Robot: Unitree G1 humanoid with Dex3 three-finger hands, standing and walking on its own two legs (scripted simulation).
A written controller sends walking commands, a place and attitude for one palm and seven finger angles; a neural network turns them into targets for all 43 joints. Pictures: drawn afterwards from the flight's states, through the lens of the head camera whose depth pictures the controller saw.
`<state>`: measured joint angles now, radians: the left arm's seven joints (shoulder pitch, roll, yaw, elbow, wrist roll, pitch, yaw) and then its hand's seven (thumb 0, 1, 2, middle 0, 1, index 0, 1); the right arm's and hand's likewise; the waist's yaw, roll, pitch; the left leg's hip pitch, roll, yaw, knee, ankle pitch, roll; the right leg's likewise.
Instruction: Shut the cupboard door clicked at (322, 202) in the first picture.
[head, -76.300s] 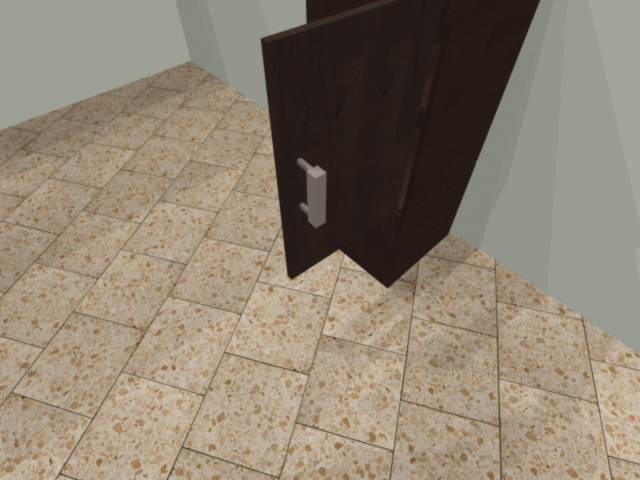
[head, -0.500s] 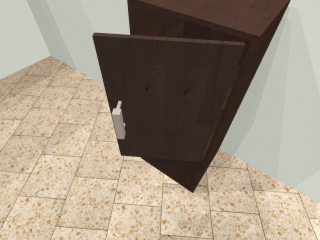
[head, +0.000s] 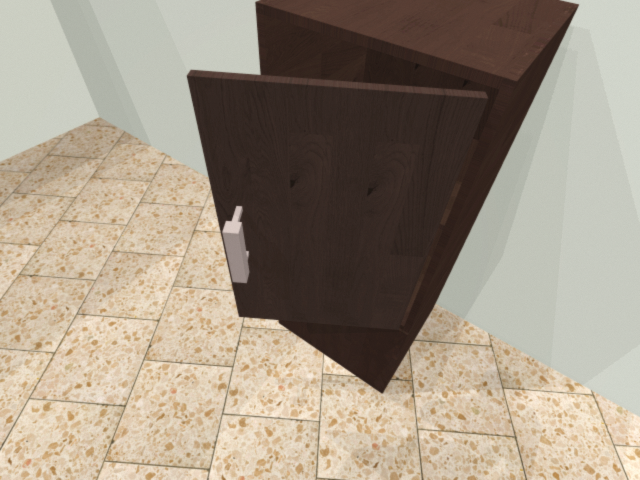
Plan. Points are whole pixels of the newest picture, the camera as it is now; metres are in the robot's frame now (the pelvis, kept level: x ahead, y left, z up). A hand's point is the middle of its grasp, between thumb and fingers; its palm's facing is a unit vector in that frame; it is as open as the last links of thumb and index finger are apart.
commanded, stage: shuffle to correct the standing spot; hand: left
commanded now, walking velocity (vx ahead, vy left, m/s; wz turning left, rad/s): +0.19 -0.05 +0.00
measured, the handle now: (239, 244) +0.50 +0.18 -0.05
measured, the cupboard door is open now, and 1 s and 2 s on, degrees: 31 31 31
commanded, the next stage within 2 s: come to a stop and stand still in 0.06 s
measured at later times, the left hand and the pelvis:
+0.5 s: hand out of the picture +0.05 +0.15 -0.18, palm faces +0.08 -0.99 -0.15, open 7.4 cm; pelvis +0.07 +0.00 +0.00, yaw +2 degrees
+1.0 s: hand out of the picture +0.11 +0.16 -0.18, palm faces +0.07 -0.98 -0.18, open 7.3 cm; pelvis +0.06 -0.02 +0.00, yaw +2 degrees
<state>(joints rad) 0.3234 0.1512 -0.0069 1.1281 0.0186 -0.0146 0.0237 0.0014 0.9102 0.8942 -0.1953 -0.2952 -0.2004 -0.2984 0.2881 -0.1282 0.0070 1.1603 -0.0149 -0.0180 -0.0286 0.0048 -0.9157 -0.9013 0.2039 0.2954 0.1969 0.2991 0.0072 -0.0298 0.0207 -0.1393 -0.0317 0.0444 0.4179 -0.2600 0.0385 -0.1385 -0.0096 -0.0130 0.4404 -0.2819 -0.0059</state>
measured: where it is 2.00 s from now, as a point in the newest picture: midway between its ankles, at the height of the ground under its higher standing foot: outside the picture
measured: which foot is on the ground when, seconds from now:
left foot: down 0.00-1.00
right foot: down 0.00-0.40, up 0.42-0.62, down 0.64-1.00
